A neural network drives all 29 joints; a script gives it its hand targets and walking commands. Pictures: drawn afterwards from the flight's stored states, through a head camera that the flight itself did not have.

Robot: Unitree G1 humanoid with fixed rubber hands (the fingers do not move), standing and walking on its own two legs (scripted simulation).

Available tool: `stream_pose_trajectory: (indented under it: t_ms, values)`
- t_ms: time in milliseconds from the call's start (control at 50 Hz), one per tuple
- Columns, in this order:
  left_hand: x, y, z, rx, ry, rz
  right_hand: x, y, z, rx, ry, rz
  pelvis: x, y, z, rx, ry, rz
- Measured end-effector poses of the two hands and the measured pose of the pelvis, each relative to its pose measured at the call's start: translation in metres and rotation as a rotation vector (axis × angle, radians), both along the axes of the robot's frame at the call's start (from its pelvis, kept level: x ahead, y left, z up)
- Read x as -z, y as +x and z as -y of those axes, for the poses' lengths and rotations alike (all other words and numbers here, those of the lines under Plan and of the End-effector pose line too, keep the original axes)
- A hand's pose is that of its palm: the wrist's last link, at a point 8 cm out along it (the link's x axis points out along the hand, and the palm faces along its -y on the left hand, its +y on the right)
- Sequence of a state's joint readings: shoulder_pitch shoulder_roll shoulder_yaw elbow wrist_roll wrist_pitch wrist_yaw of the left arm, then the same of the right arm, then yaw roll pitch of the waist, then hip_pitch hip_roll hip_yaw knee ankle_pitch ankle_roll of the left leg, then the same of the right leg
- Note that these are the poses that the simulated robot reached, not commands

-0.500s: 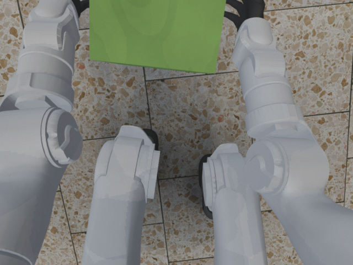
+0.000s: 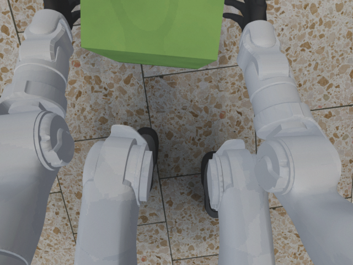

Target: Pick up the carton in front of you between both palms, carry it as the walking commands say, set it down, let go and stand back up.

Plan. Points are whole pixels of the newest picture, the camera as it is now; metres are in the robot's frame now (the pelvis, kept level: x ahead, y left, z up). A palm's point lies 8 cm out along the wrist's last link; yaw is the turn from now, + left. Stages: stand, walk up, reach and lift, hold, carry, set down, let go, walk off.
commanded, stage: set down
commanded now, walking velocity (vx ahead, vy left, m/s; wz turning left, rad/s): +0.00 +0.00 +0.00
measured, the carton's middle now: (158, 9) +0.54 +0.13 -0.25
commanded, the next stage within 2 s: let go in 1.22 s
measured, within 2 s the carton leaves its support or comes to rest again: neither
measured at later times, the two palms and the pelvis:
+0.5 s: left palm out of the picture +0.49 +0.33 -0.07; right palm out of the picture +0.54 -0.04 -0.07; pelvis -0.01 +0.00 +0.05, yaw +2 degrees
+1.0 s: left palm out of the picture +0.49 +0.34 +0.08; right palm out of the picture +0.54 -0.05 +0.08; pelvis +0.01 +0.01 +0.18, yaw +3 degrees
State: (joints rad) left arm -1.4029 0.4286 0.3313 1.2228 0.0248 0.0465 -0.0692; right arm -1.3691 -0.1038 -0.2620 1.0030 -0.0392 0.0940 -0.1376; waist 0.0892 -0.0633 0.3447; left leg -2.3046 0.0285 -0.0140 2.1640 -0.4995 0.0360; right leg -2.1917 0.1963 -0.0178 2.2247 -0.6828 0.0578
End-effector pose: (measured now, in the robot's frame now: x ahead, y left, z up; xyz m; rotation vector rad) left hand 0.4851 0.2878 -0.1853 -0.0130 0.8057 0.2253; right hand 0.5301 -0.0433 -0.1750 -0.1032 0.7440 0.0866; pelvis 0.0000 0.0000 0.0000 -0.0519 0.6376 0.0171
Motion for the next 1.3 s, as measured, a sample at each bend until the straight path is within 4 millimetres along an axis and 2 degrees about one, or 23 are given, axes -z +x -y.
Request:
stream_pose_trajectory:
  t_ms: [80, 140, 260, 340, 440, 560, 820, 1160, 1300]
  values:
    - [0.013, -0.023, -0.021, -0.066, 0.037, -0.007, 0.015, -0.012, 0.018, 0.029, -0.023, -0.024, 0.0, -0.006, 0.0, -0.002, 0.005, 0.028]
    - [0.01, -0.023, -0.034, -0.077, 0.049, 0.032, 0.012, -0.009, 0.026, 0.035, -0.032, -0.003, 0.002, -0.011, 0.0, -0.004, 0.007, 0.052]
    - [-0.019, -0.001, -0.04, -0.056, 0.033, 0.119, -0.012, 0.002, 0.017, 0.045, -0.015, 0.058, 0.002, -0.018, -0.002, -0.017, 0.004, 0.083]
    - [-0.049, 0.008, -0.038, -0.037, 0.027, 0.157, -0.039, 0.006, 0.006, 0.051, -0.012, 0.093, -0.007, -0.019, -0.003, -0.031, 0.001, 0.083]
    - [-0.091, 0.006, -0.036, -0.027, 0.033, 0.153, -0.084, 0.009, -0.001, 0.063, -0.025, 0.102, -0.034, -0.015, -0.003, -0.043, -0.009, 0.043]
    - [-0.135, 0.002, -0.039, -0.024, 0.045, 0.138, -0.127, 0.009, 0.003, 0.08, -0.032, 0.087, -0.069, -0.007, -0.005, -0.047, -0.024, -0.039]
    - [-0.205, 0.002, -0.047, -0.02, 0.047, 0.152, -0.196, 0.007, 0.012, 0.083, -0.03, 0.113, -0.132, 0.003, -0.008, -0.051, -0.024, -0.114]
    - [-0.313, 0.001, -0.054, -0.007, 0.039, 0.158, -0.304, 0.004, 0.013, 0.079, -0.033, 0.115, -0.228, 0.021, -0.015, -0.073, -0.023, -0.118]
    - [-0.346, -0.003, -0.055, 0.003, 0.053, 0.139, -0.336, -0.001, 0.016, 0.067, -0.049, 0.103, -0.264, 0.031, -0.02, -0.078, -0.017, -0.102]
